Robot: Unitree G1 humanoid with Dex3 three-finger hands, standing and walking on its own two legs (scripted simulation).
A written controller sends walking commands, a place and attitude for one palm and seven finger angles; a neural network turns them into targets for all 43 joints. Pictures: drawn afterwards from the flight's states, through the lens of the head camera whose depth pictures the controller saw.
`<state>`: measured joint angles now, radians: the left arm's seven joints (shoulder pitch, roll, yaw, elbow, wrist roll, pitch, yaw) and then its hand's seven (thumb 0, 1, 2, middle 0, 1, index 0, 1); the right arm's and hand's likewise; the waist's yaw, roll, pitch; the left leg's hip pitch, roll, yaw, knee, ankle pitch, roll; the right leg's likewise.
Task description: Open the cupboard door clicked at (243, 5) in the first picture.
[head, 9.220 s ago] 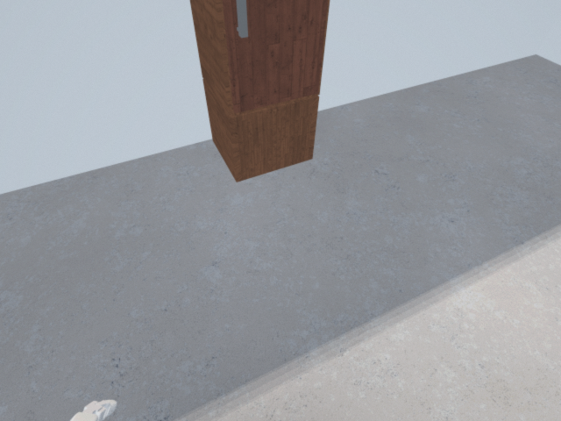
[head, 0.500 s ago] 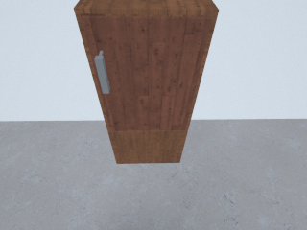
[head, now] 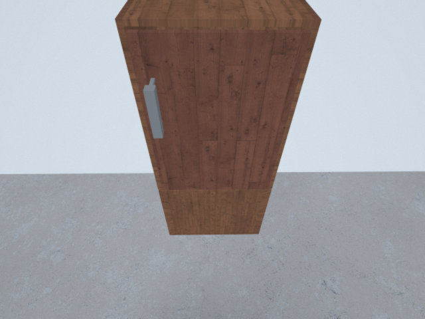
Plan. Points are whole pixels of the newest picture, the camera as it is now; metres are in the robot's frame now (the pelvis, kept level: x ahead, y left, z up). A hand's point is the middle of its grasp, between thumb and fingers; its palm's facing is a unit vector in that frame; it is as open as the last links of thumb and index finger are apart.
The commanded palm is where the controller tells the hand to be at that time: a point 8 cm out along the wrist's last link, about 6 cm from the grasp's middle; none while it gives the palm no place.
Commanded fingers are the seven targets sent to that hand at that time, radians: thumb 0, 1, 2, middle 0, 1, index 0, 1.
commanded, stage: look again from close up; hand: left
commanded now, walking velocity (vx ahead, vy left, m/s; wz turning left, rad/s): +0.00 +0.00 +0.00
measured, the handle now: (155, 108) +0.61 +0.19 +0.06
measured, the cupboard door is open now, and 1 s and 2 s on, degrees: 0 0 0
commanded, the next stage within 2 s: shuffle to correct the standing spot in 0.12 s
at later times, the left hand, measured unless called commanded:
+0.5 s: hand out of the picture +0.01 +0.16 -0.18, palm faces +0.01 -0.98 -0.19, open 7.4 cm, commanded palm none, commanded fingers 0.00 0.90 0.90 -0.20 -0.30 -0.20 -0.30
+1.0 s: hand out of the picture +0.07 +0.14 -0.18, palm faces +0.07 -0.98 -0.20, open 7.4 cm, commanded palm none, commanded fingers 0.00 0.90 0.90 -0.20 -0.30 -0.20 -0.30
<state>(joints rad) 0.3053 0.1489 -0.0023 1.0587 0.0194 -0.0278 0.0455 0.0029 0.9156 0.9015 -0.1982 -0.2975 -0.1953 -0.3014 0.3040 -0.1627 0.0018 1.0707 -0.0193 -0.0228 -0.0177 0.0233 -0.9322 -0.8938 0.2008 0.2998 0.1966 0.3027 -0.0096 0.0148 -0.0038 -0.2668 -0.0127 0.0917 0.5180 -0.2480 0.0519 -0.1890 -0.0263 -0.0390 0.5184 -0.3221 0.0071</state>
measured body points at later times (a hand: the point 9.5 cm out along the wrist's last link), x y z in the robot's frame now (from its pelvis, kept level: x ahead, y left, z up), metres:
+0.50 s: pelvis +0.02 -0.01 +0.00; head +0.04 -0.01 +0.45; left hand +0.01 +0.21 -0.16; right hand +0.03 -0.24 -0.16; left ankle +0.02 +0.08 -0.73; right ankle -0.03 -0.12 -0.73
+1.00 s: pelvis +0.07 -0.03 +0.00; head +0.10 -0.02 +0.45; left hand +0.07 +0.20 -0.16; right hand +0.18 -0.24 -0.15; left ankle +0.12 +0.06 -0.73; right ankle +0.04 -0.16 -0.70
